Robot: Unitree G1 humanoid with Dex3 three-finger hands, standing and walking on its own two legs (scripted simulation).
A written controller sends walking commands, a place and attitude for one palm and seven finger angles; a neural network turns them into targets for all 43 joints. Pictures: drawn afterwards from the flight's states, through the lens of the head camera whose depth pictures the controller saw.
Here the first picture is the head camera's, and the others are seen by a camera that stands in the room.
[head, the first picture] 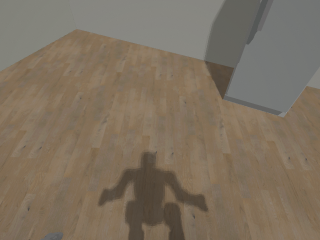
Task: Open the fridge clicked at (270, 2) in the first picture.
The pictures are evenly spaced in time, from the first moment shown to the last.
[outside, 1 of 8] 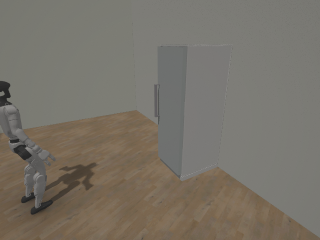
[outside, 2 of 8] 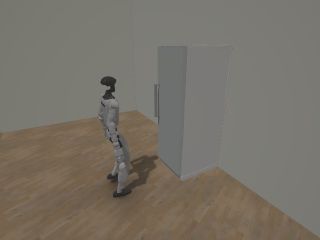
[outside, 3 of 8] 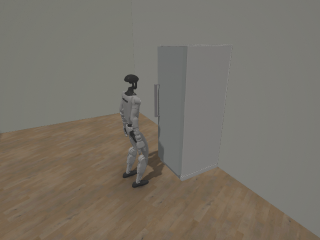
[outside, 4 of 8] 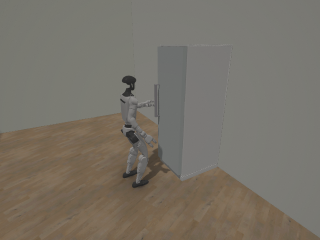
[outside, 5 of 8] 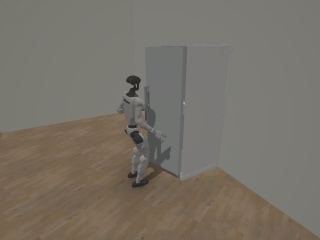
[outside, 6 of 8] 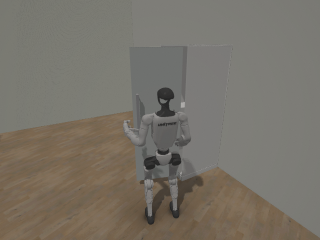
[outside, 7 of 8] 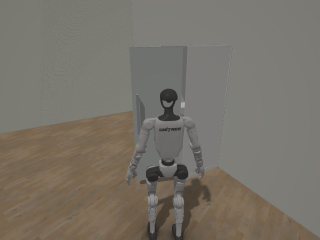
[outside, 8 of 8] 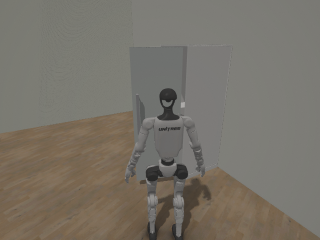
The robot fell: no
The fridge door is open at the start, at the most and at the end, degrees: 0 80 71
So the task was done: yes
